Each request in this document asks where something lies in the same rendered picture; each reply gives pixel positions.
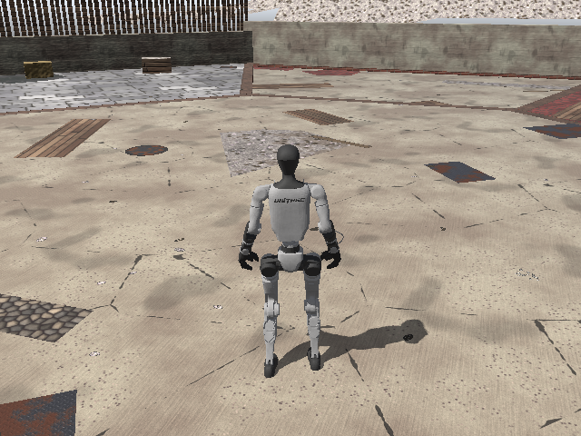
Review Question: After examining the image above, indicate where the robot left shin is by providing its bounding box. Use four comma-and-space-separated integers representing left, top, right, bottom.
263, 302, 277, 365

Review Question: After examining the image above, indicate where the robot right forearm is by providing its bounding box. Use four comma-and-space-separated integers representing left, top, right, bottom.
322, 220, 339, 253

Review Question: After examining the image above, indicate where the robot right hand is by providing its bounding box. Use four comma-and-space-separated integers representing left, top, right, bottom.
320, 250, 341, 269

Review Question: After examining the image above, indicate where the robot head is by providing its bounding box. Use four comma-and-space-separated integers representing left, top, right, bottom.
273, 144, 305, 189

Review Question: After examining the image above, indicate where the robot right upper arm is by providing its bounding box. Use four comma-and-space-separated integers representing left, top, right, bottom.
308, 183, 332, 233

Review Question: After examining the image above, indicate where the robot left upper arm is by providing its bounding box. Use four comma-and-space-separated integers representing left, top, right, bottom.
247, 184, 270, 235

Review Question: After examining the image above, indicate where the robot left hand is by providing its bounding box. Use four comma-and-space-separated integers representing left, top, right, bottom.
238, 252, 259, 270

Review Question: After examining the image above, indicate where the robot left forearm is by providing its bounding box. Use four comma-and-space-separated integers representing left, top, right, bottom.
240, 221, 257, 255

